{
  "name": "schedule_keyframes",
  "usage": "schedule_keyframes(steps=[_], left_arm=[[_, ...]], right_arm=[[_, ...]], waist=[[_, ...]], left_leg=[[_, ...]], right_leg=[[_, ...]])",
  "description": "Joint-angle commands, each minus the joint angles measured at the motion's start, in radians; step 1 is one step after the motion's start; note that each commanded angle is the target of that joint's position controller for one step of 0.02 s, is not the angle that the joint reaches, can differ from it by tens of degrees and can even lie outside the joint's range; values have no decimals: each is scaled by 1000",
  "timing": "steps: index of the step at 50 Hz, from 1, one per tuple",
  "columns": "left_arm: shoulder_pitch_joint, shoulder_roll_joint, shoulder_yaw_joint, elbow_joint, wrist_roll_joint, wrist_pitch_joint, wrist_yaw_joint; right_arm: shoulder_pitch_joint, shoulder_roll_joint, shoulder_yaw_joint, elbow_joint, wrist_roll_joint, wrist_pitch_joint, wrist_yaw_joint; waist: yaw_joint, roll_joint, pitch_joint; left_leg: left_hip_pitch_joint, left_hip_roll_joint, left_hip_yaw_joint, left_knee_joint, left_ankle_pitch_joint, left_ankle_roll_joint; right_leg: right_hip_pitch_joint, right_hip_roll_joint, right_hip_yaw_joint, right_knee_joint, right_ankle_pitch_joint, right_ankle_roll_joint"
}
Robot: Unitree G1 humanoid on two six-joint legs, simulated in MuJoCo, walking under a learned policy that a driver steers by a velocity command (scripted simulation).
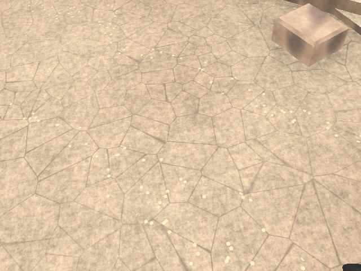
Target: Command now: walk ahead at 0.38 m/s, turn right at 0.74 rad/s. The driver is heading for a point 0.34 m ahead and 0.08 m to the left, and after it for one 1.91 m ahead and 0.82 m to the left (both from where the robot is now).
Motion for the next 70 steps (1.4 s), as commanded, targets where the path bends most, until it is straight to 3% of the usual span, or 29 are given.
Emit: schedule_keyframes(steps=[1, 6, 7, 11, 17, 20, 22, 23, 24, 25, 28, 31, 36, 41, 44, 45, 46, 47, 48, 50, 54, 60, 63, 65, 66, 67, 68, 69, 70], left_arm=[[27, 149, 31, -74, 12, -33, 22], [95, 141, 14, -40, 29, -66, 24], [149, 169, 18, -13, 70, -63, -11], [173, 142, 9, -4, 76, -74, -23], [157, 138, 6, 45, 88, -103, 9], [134, 146, 1, 73, 93, -108, 10], [136, 199, 10, 83, 95, -93, 19], [101, 205, 6, 68, 85, -89, 26], [119, 88, -30, 19, 69, -101, 8], [82, 69, -42, -28, 83, -124, -11], [-55, 100, -57, -55, 96, -143, -9], [-17, 82, -70, -53, 125, -83, -14], [-292, 49, -95, -157, 103, -67, -37], [-349, 67, -96, -177, 80, -81, -29], [33, 195, -38, -80, 56, -82, 16], [262, 245, -8, -25, 68, -82, 42], [354, 293, 6, 1, 113, -86, 57], [216, 315, 17, -23, 117, -82, 37], [81, 191, 2, -49, 103, -78, 30], [53, 101, -20, -6, 101, -79, 20], [140, 46, -40, 114, 71, -124, -5], [160, 107, -38, 171, 59, -147, -17], [225, 179, -31, 227, 49, -135, -14], [213, 249, -19, 240, 52, -119, 1], [185, 254, -19, 238, 47, -107, 6], [207, 165, -38, 214, 54, -105, 1], [341, -2, -68, 175, 26, -103, -9], [221, 117, -40, 156, 20, -96, -2], [146, 116, -34, 142, 19, -94, -4]], right_arm=[[-97, -81, -19, -85, 8, -55, 16], [-113, -40, 6, -55, 10, -76, 21], [-55, -30, 21, -15, -86, -15, 46], [-127, -73, 13, -44, -38, 15, 81], [-143, -72, 25, -74, -40, 1, 105], [-100, -44, 46, -93, -34, 8, 95], [169, -89, 25, -34, -29, 6, 74], [410, -149, -2, 31, -39, -3, 63], [476, -281, -40, 48, -42, -3, 45], [417, -300, -38, 33, -18, -4, 49], [347, -205, -25, 54, -15, -10, 25], [289, -139, 5, 48, -5, -32, 18], [343, -151, 4, 69, 3, -49, 15], [366, -196, -12, 102, 15, -54, 2], [259, -278, -30, 87, -6, -65, 5], [213, -220, -16, 77, -19, -78, 8], [252, -17, 34, 48, -11, -80, 5], [353, -47, 51, -1, 34, -69, 4], [254, -130, 41, 39, -4, -50, 1], [159, -125, 39, 38, -33, -26, 31], [93, -11, 78, -21, -48, 3, 68], [-166, -24, 115, -116, -44, -19, 103], [-179, -36, 118, -104, -49, -33, 91], [36, -103, 88, -41, -64, -37, 57], [245, -142, 65, 26, -67, -38, 37], [382, -234, 33, 66, -83, -38, 12], [360, -296, 16, 48, -103, -48, 2], [337, -245, 17, 46, -68, -44, 4], [260, -172, 32, 67, -60, -53, 4]], waist=[[17, -159, -69], [61, -214, -24], [63, -242, -11], [88, -190, 87], [56, -128, 134], [12, -133, 81], [-115, -177, -104], [-234, -112, -216], [-199, 144, -285], [-133, 228, -328], [-76, -81, -58], [9, -43, 21], [-57, -19, 120], [-87, 12, 24], [133, 25, -212], [237, -9, -308], [191, -309, -381], [67, -486, -484], [73, -257, -299], [55, -70, -113], [-10, -112, 11], [-14, -67, 130], [-35, -91, 100], [-156, -157, -62], [-263, -159, -163], [-271, -76, -277], [-122, 170, -423], [-170, 48, -399], [-121, 11, -191]], left_leg=[[-248, 16, -38, -133, 164, 2], [-202, 38, 20, -331, 353, -23], [-187, 31, 80, -319, 320, -32], [-286, 43, 46, -312, 337, -12], [-377, 42, 25, -298, 299, 84], [-144, -19, 170, -368, 180, 177], [196, -142, 234, -332, 71, 232], [525, -141, 141, -415, 68, 267], [781, 102, -320, -566, -283, 359], [860, 240, -886, -806, -414, 434], [567, 166, -586, -823, -6, 343], [344, 55, -410, -860, 127, 338], [206, -21, -326, -935, 438, 303], [389, 14, -352, -847, 875, 229], [369, 0, -364, -405, 1125, 159], [239, -42, -321, -127, 954, 151], [-23, -149, -205, 235, -55, 152], [-173, -147, -133, 378, -76, 149], [-203, -54, -106, 347, 68, 154], [-172, 11, -68, 277, 148, 139], [-214, 62, -88, 193, 135, 129], [-54, 7, 82, -310, 416, 128], [93, -38, 156, -425, 410, 163], [351, -89, 121, -439, 264, 179], [587, -66, 80, -507, 264, 185], [826, 134, -136, -497, 8, 180], [1013, 437, -615, -615, -211, 219], [896, 423, -707, -759, -229, 198], [729, 365, -513, -780, -121, 191]], right_leg=[[278, -247, 410, -308, -288, -165], [244, -232, 268, -328, -155, -122], [234, -189, 245, -373, -201, -88], [272, -261, 208, -427, -210, -86], [421, -324, 34, -435, -11, -56], [394, -295, -125, -305, 693, -27], [360, -293, -193, 103, 1304, -12], [162, -259, -203, 435, 1190, 13], [-192, -103, -190, 840, 463, 60], [-460, 52, -13, 1021, -137, 70], [-494, -112, 52, 881, 18, 56], [-403, -156, 25, 748, -45, 104], [-366, -118, -79, 357, 198, 147], [-159, -35, -71, 70, 365, 101], [340, -13, -40, 72, 188, 79], [582, -116, 35, 111, 0, 62], [788, -411, 370, 39, -288, 22], [778, -534, 869, -177, -445, -57], [594, -450, 718, -220, -554, -49], [354, -376, 435, -223, -259, -37], [195, -321, 186, -303, 6, -36], [54, -236, -143, -505, 378, -25], [202, -257, -142, -434, 894, -46], [263, -282, -132, -103, 1224, -33], [177, -253, -128, 172, 1125, -21], [-32, -175, -110, 532, 634, -18], [-332, -54, -24, 902, -218, -11], [-396, -64, 46, 961, -122, -30], [-435, -107, 35, 903, -1, -29]])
